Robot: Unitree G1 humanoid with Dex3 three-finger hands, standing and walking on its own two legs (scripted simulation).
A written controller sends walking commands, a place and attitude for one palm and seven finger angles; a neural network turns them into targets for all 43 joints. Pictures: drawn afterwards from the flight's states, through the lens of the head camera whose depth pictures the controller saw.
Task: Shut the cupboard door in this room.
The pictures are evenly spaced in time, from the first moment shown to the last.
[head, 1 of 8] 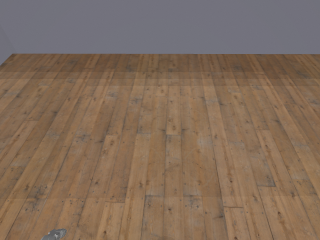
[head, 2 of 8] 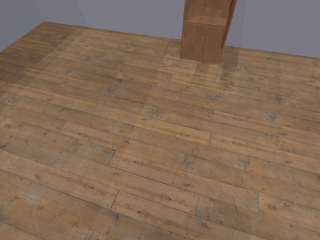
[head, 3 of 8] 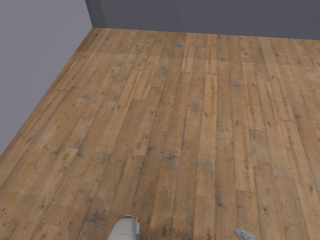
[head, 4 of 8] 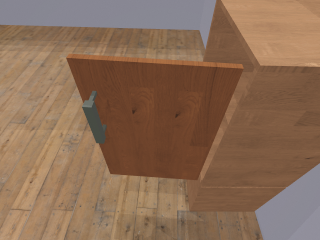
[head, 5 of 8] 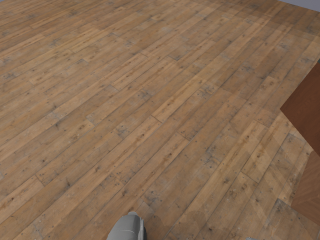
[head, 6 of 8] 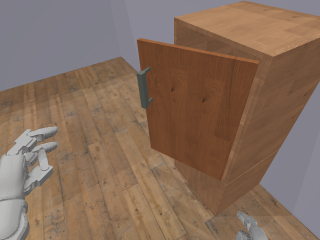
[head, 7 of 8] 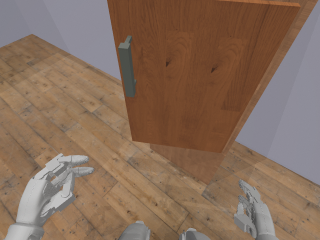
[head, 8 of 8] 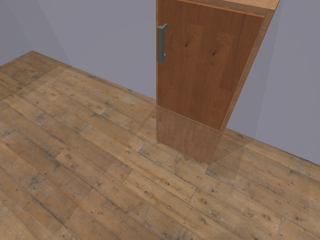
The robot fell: no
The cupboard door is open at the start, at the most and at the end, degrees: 86 86 0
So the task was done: yes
